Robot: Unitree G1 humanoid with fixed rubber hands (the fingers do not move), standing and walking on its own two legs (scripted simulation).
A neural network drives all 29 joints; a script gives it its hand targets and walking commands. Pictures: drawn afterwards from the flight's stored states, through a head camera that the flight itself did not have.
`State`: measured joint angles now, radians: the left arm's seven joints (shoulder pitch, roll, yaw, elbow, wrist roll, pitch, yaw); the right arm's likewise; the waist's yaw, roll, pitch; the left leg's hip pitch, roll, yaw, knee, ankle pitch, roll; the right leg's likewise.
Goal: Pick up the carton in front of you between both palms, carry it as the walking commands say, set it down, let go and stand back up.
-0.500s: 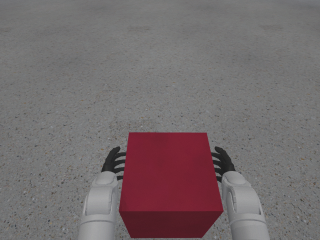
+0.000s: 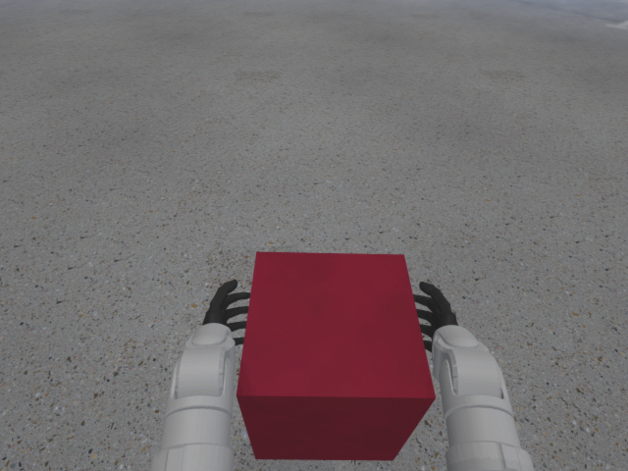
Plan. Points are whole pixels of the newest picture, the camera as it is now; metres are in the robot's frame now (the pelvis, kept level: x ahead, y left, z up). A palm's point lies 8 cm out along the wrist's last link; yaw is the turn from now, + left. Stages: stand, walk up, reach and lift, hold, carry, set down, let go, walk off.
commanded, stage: set down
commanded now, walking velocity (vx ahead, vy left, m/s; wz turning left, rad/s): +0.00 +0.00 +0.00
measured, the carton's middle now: (327, 360) +0.30 +0.00 -0.03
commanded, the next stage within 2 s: none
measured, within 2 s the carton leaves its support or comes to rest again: neither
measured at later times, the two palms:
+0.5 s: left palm (237, 367) +0.34 +0.15 -0.14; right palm (408, 359) +0.36 -0.15 -0.13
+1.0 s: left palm (244, 379) +0.39 +0.16 -0.28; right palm (386, 371) +0.41 -0.14 -0.28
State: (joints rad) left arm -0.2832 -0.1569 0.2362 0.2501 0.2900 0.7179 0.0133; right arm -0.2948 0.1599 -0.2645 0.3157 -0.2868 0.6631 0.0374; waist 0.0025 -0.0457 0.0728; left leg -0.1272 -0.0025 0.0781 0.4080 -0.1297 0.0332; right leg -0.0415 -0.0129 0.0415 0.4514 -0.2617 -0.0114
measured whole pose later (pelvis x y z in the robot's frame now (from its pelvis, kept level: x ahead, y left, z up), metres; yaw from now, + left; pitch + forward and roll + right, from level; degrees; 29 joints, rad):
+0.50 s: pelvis -0.03 -0.01 -0.07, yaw +1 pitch +19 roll -1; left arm -0.58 -0.14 0.41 0.57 0.30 0.19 0.04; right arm -0.61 0.12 -0.45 0.62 -0.31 0.17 0.03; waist 0.01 -0.04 0.08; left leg -1.00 -0.01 0.01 0.90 -0.23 0.02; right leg -0.91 0.03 0.05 0.98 -0.40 0.01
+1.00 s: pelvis -0.04 -0.04 -0.20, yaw +0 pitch +42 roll -2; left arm -0.81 -0.04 0.47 0.64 0.25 0.23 0.00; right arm -0.82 0.10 -0.43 0.66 -0.20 0.22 -0.07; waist 0.03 -0.04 -0.20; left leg -1.79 0.01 -0.04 1.44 -0.38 -0.02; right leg -1.68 0.08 -0.02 1.52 -0.57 -0.02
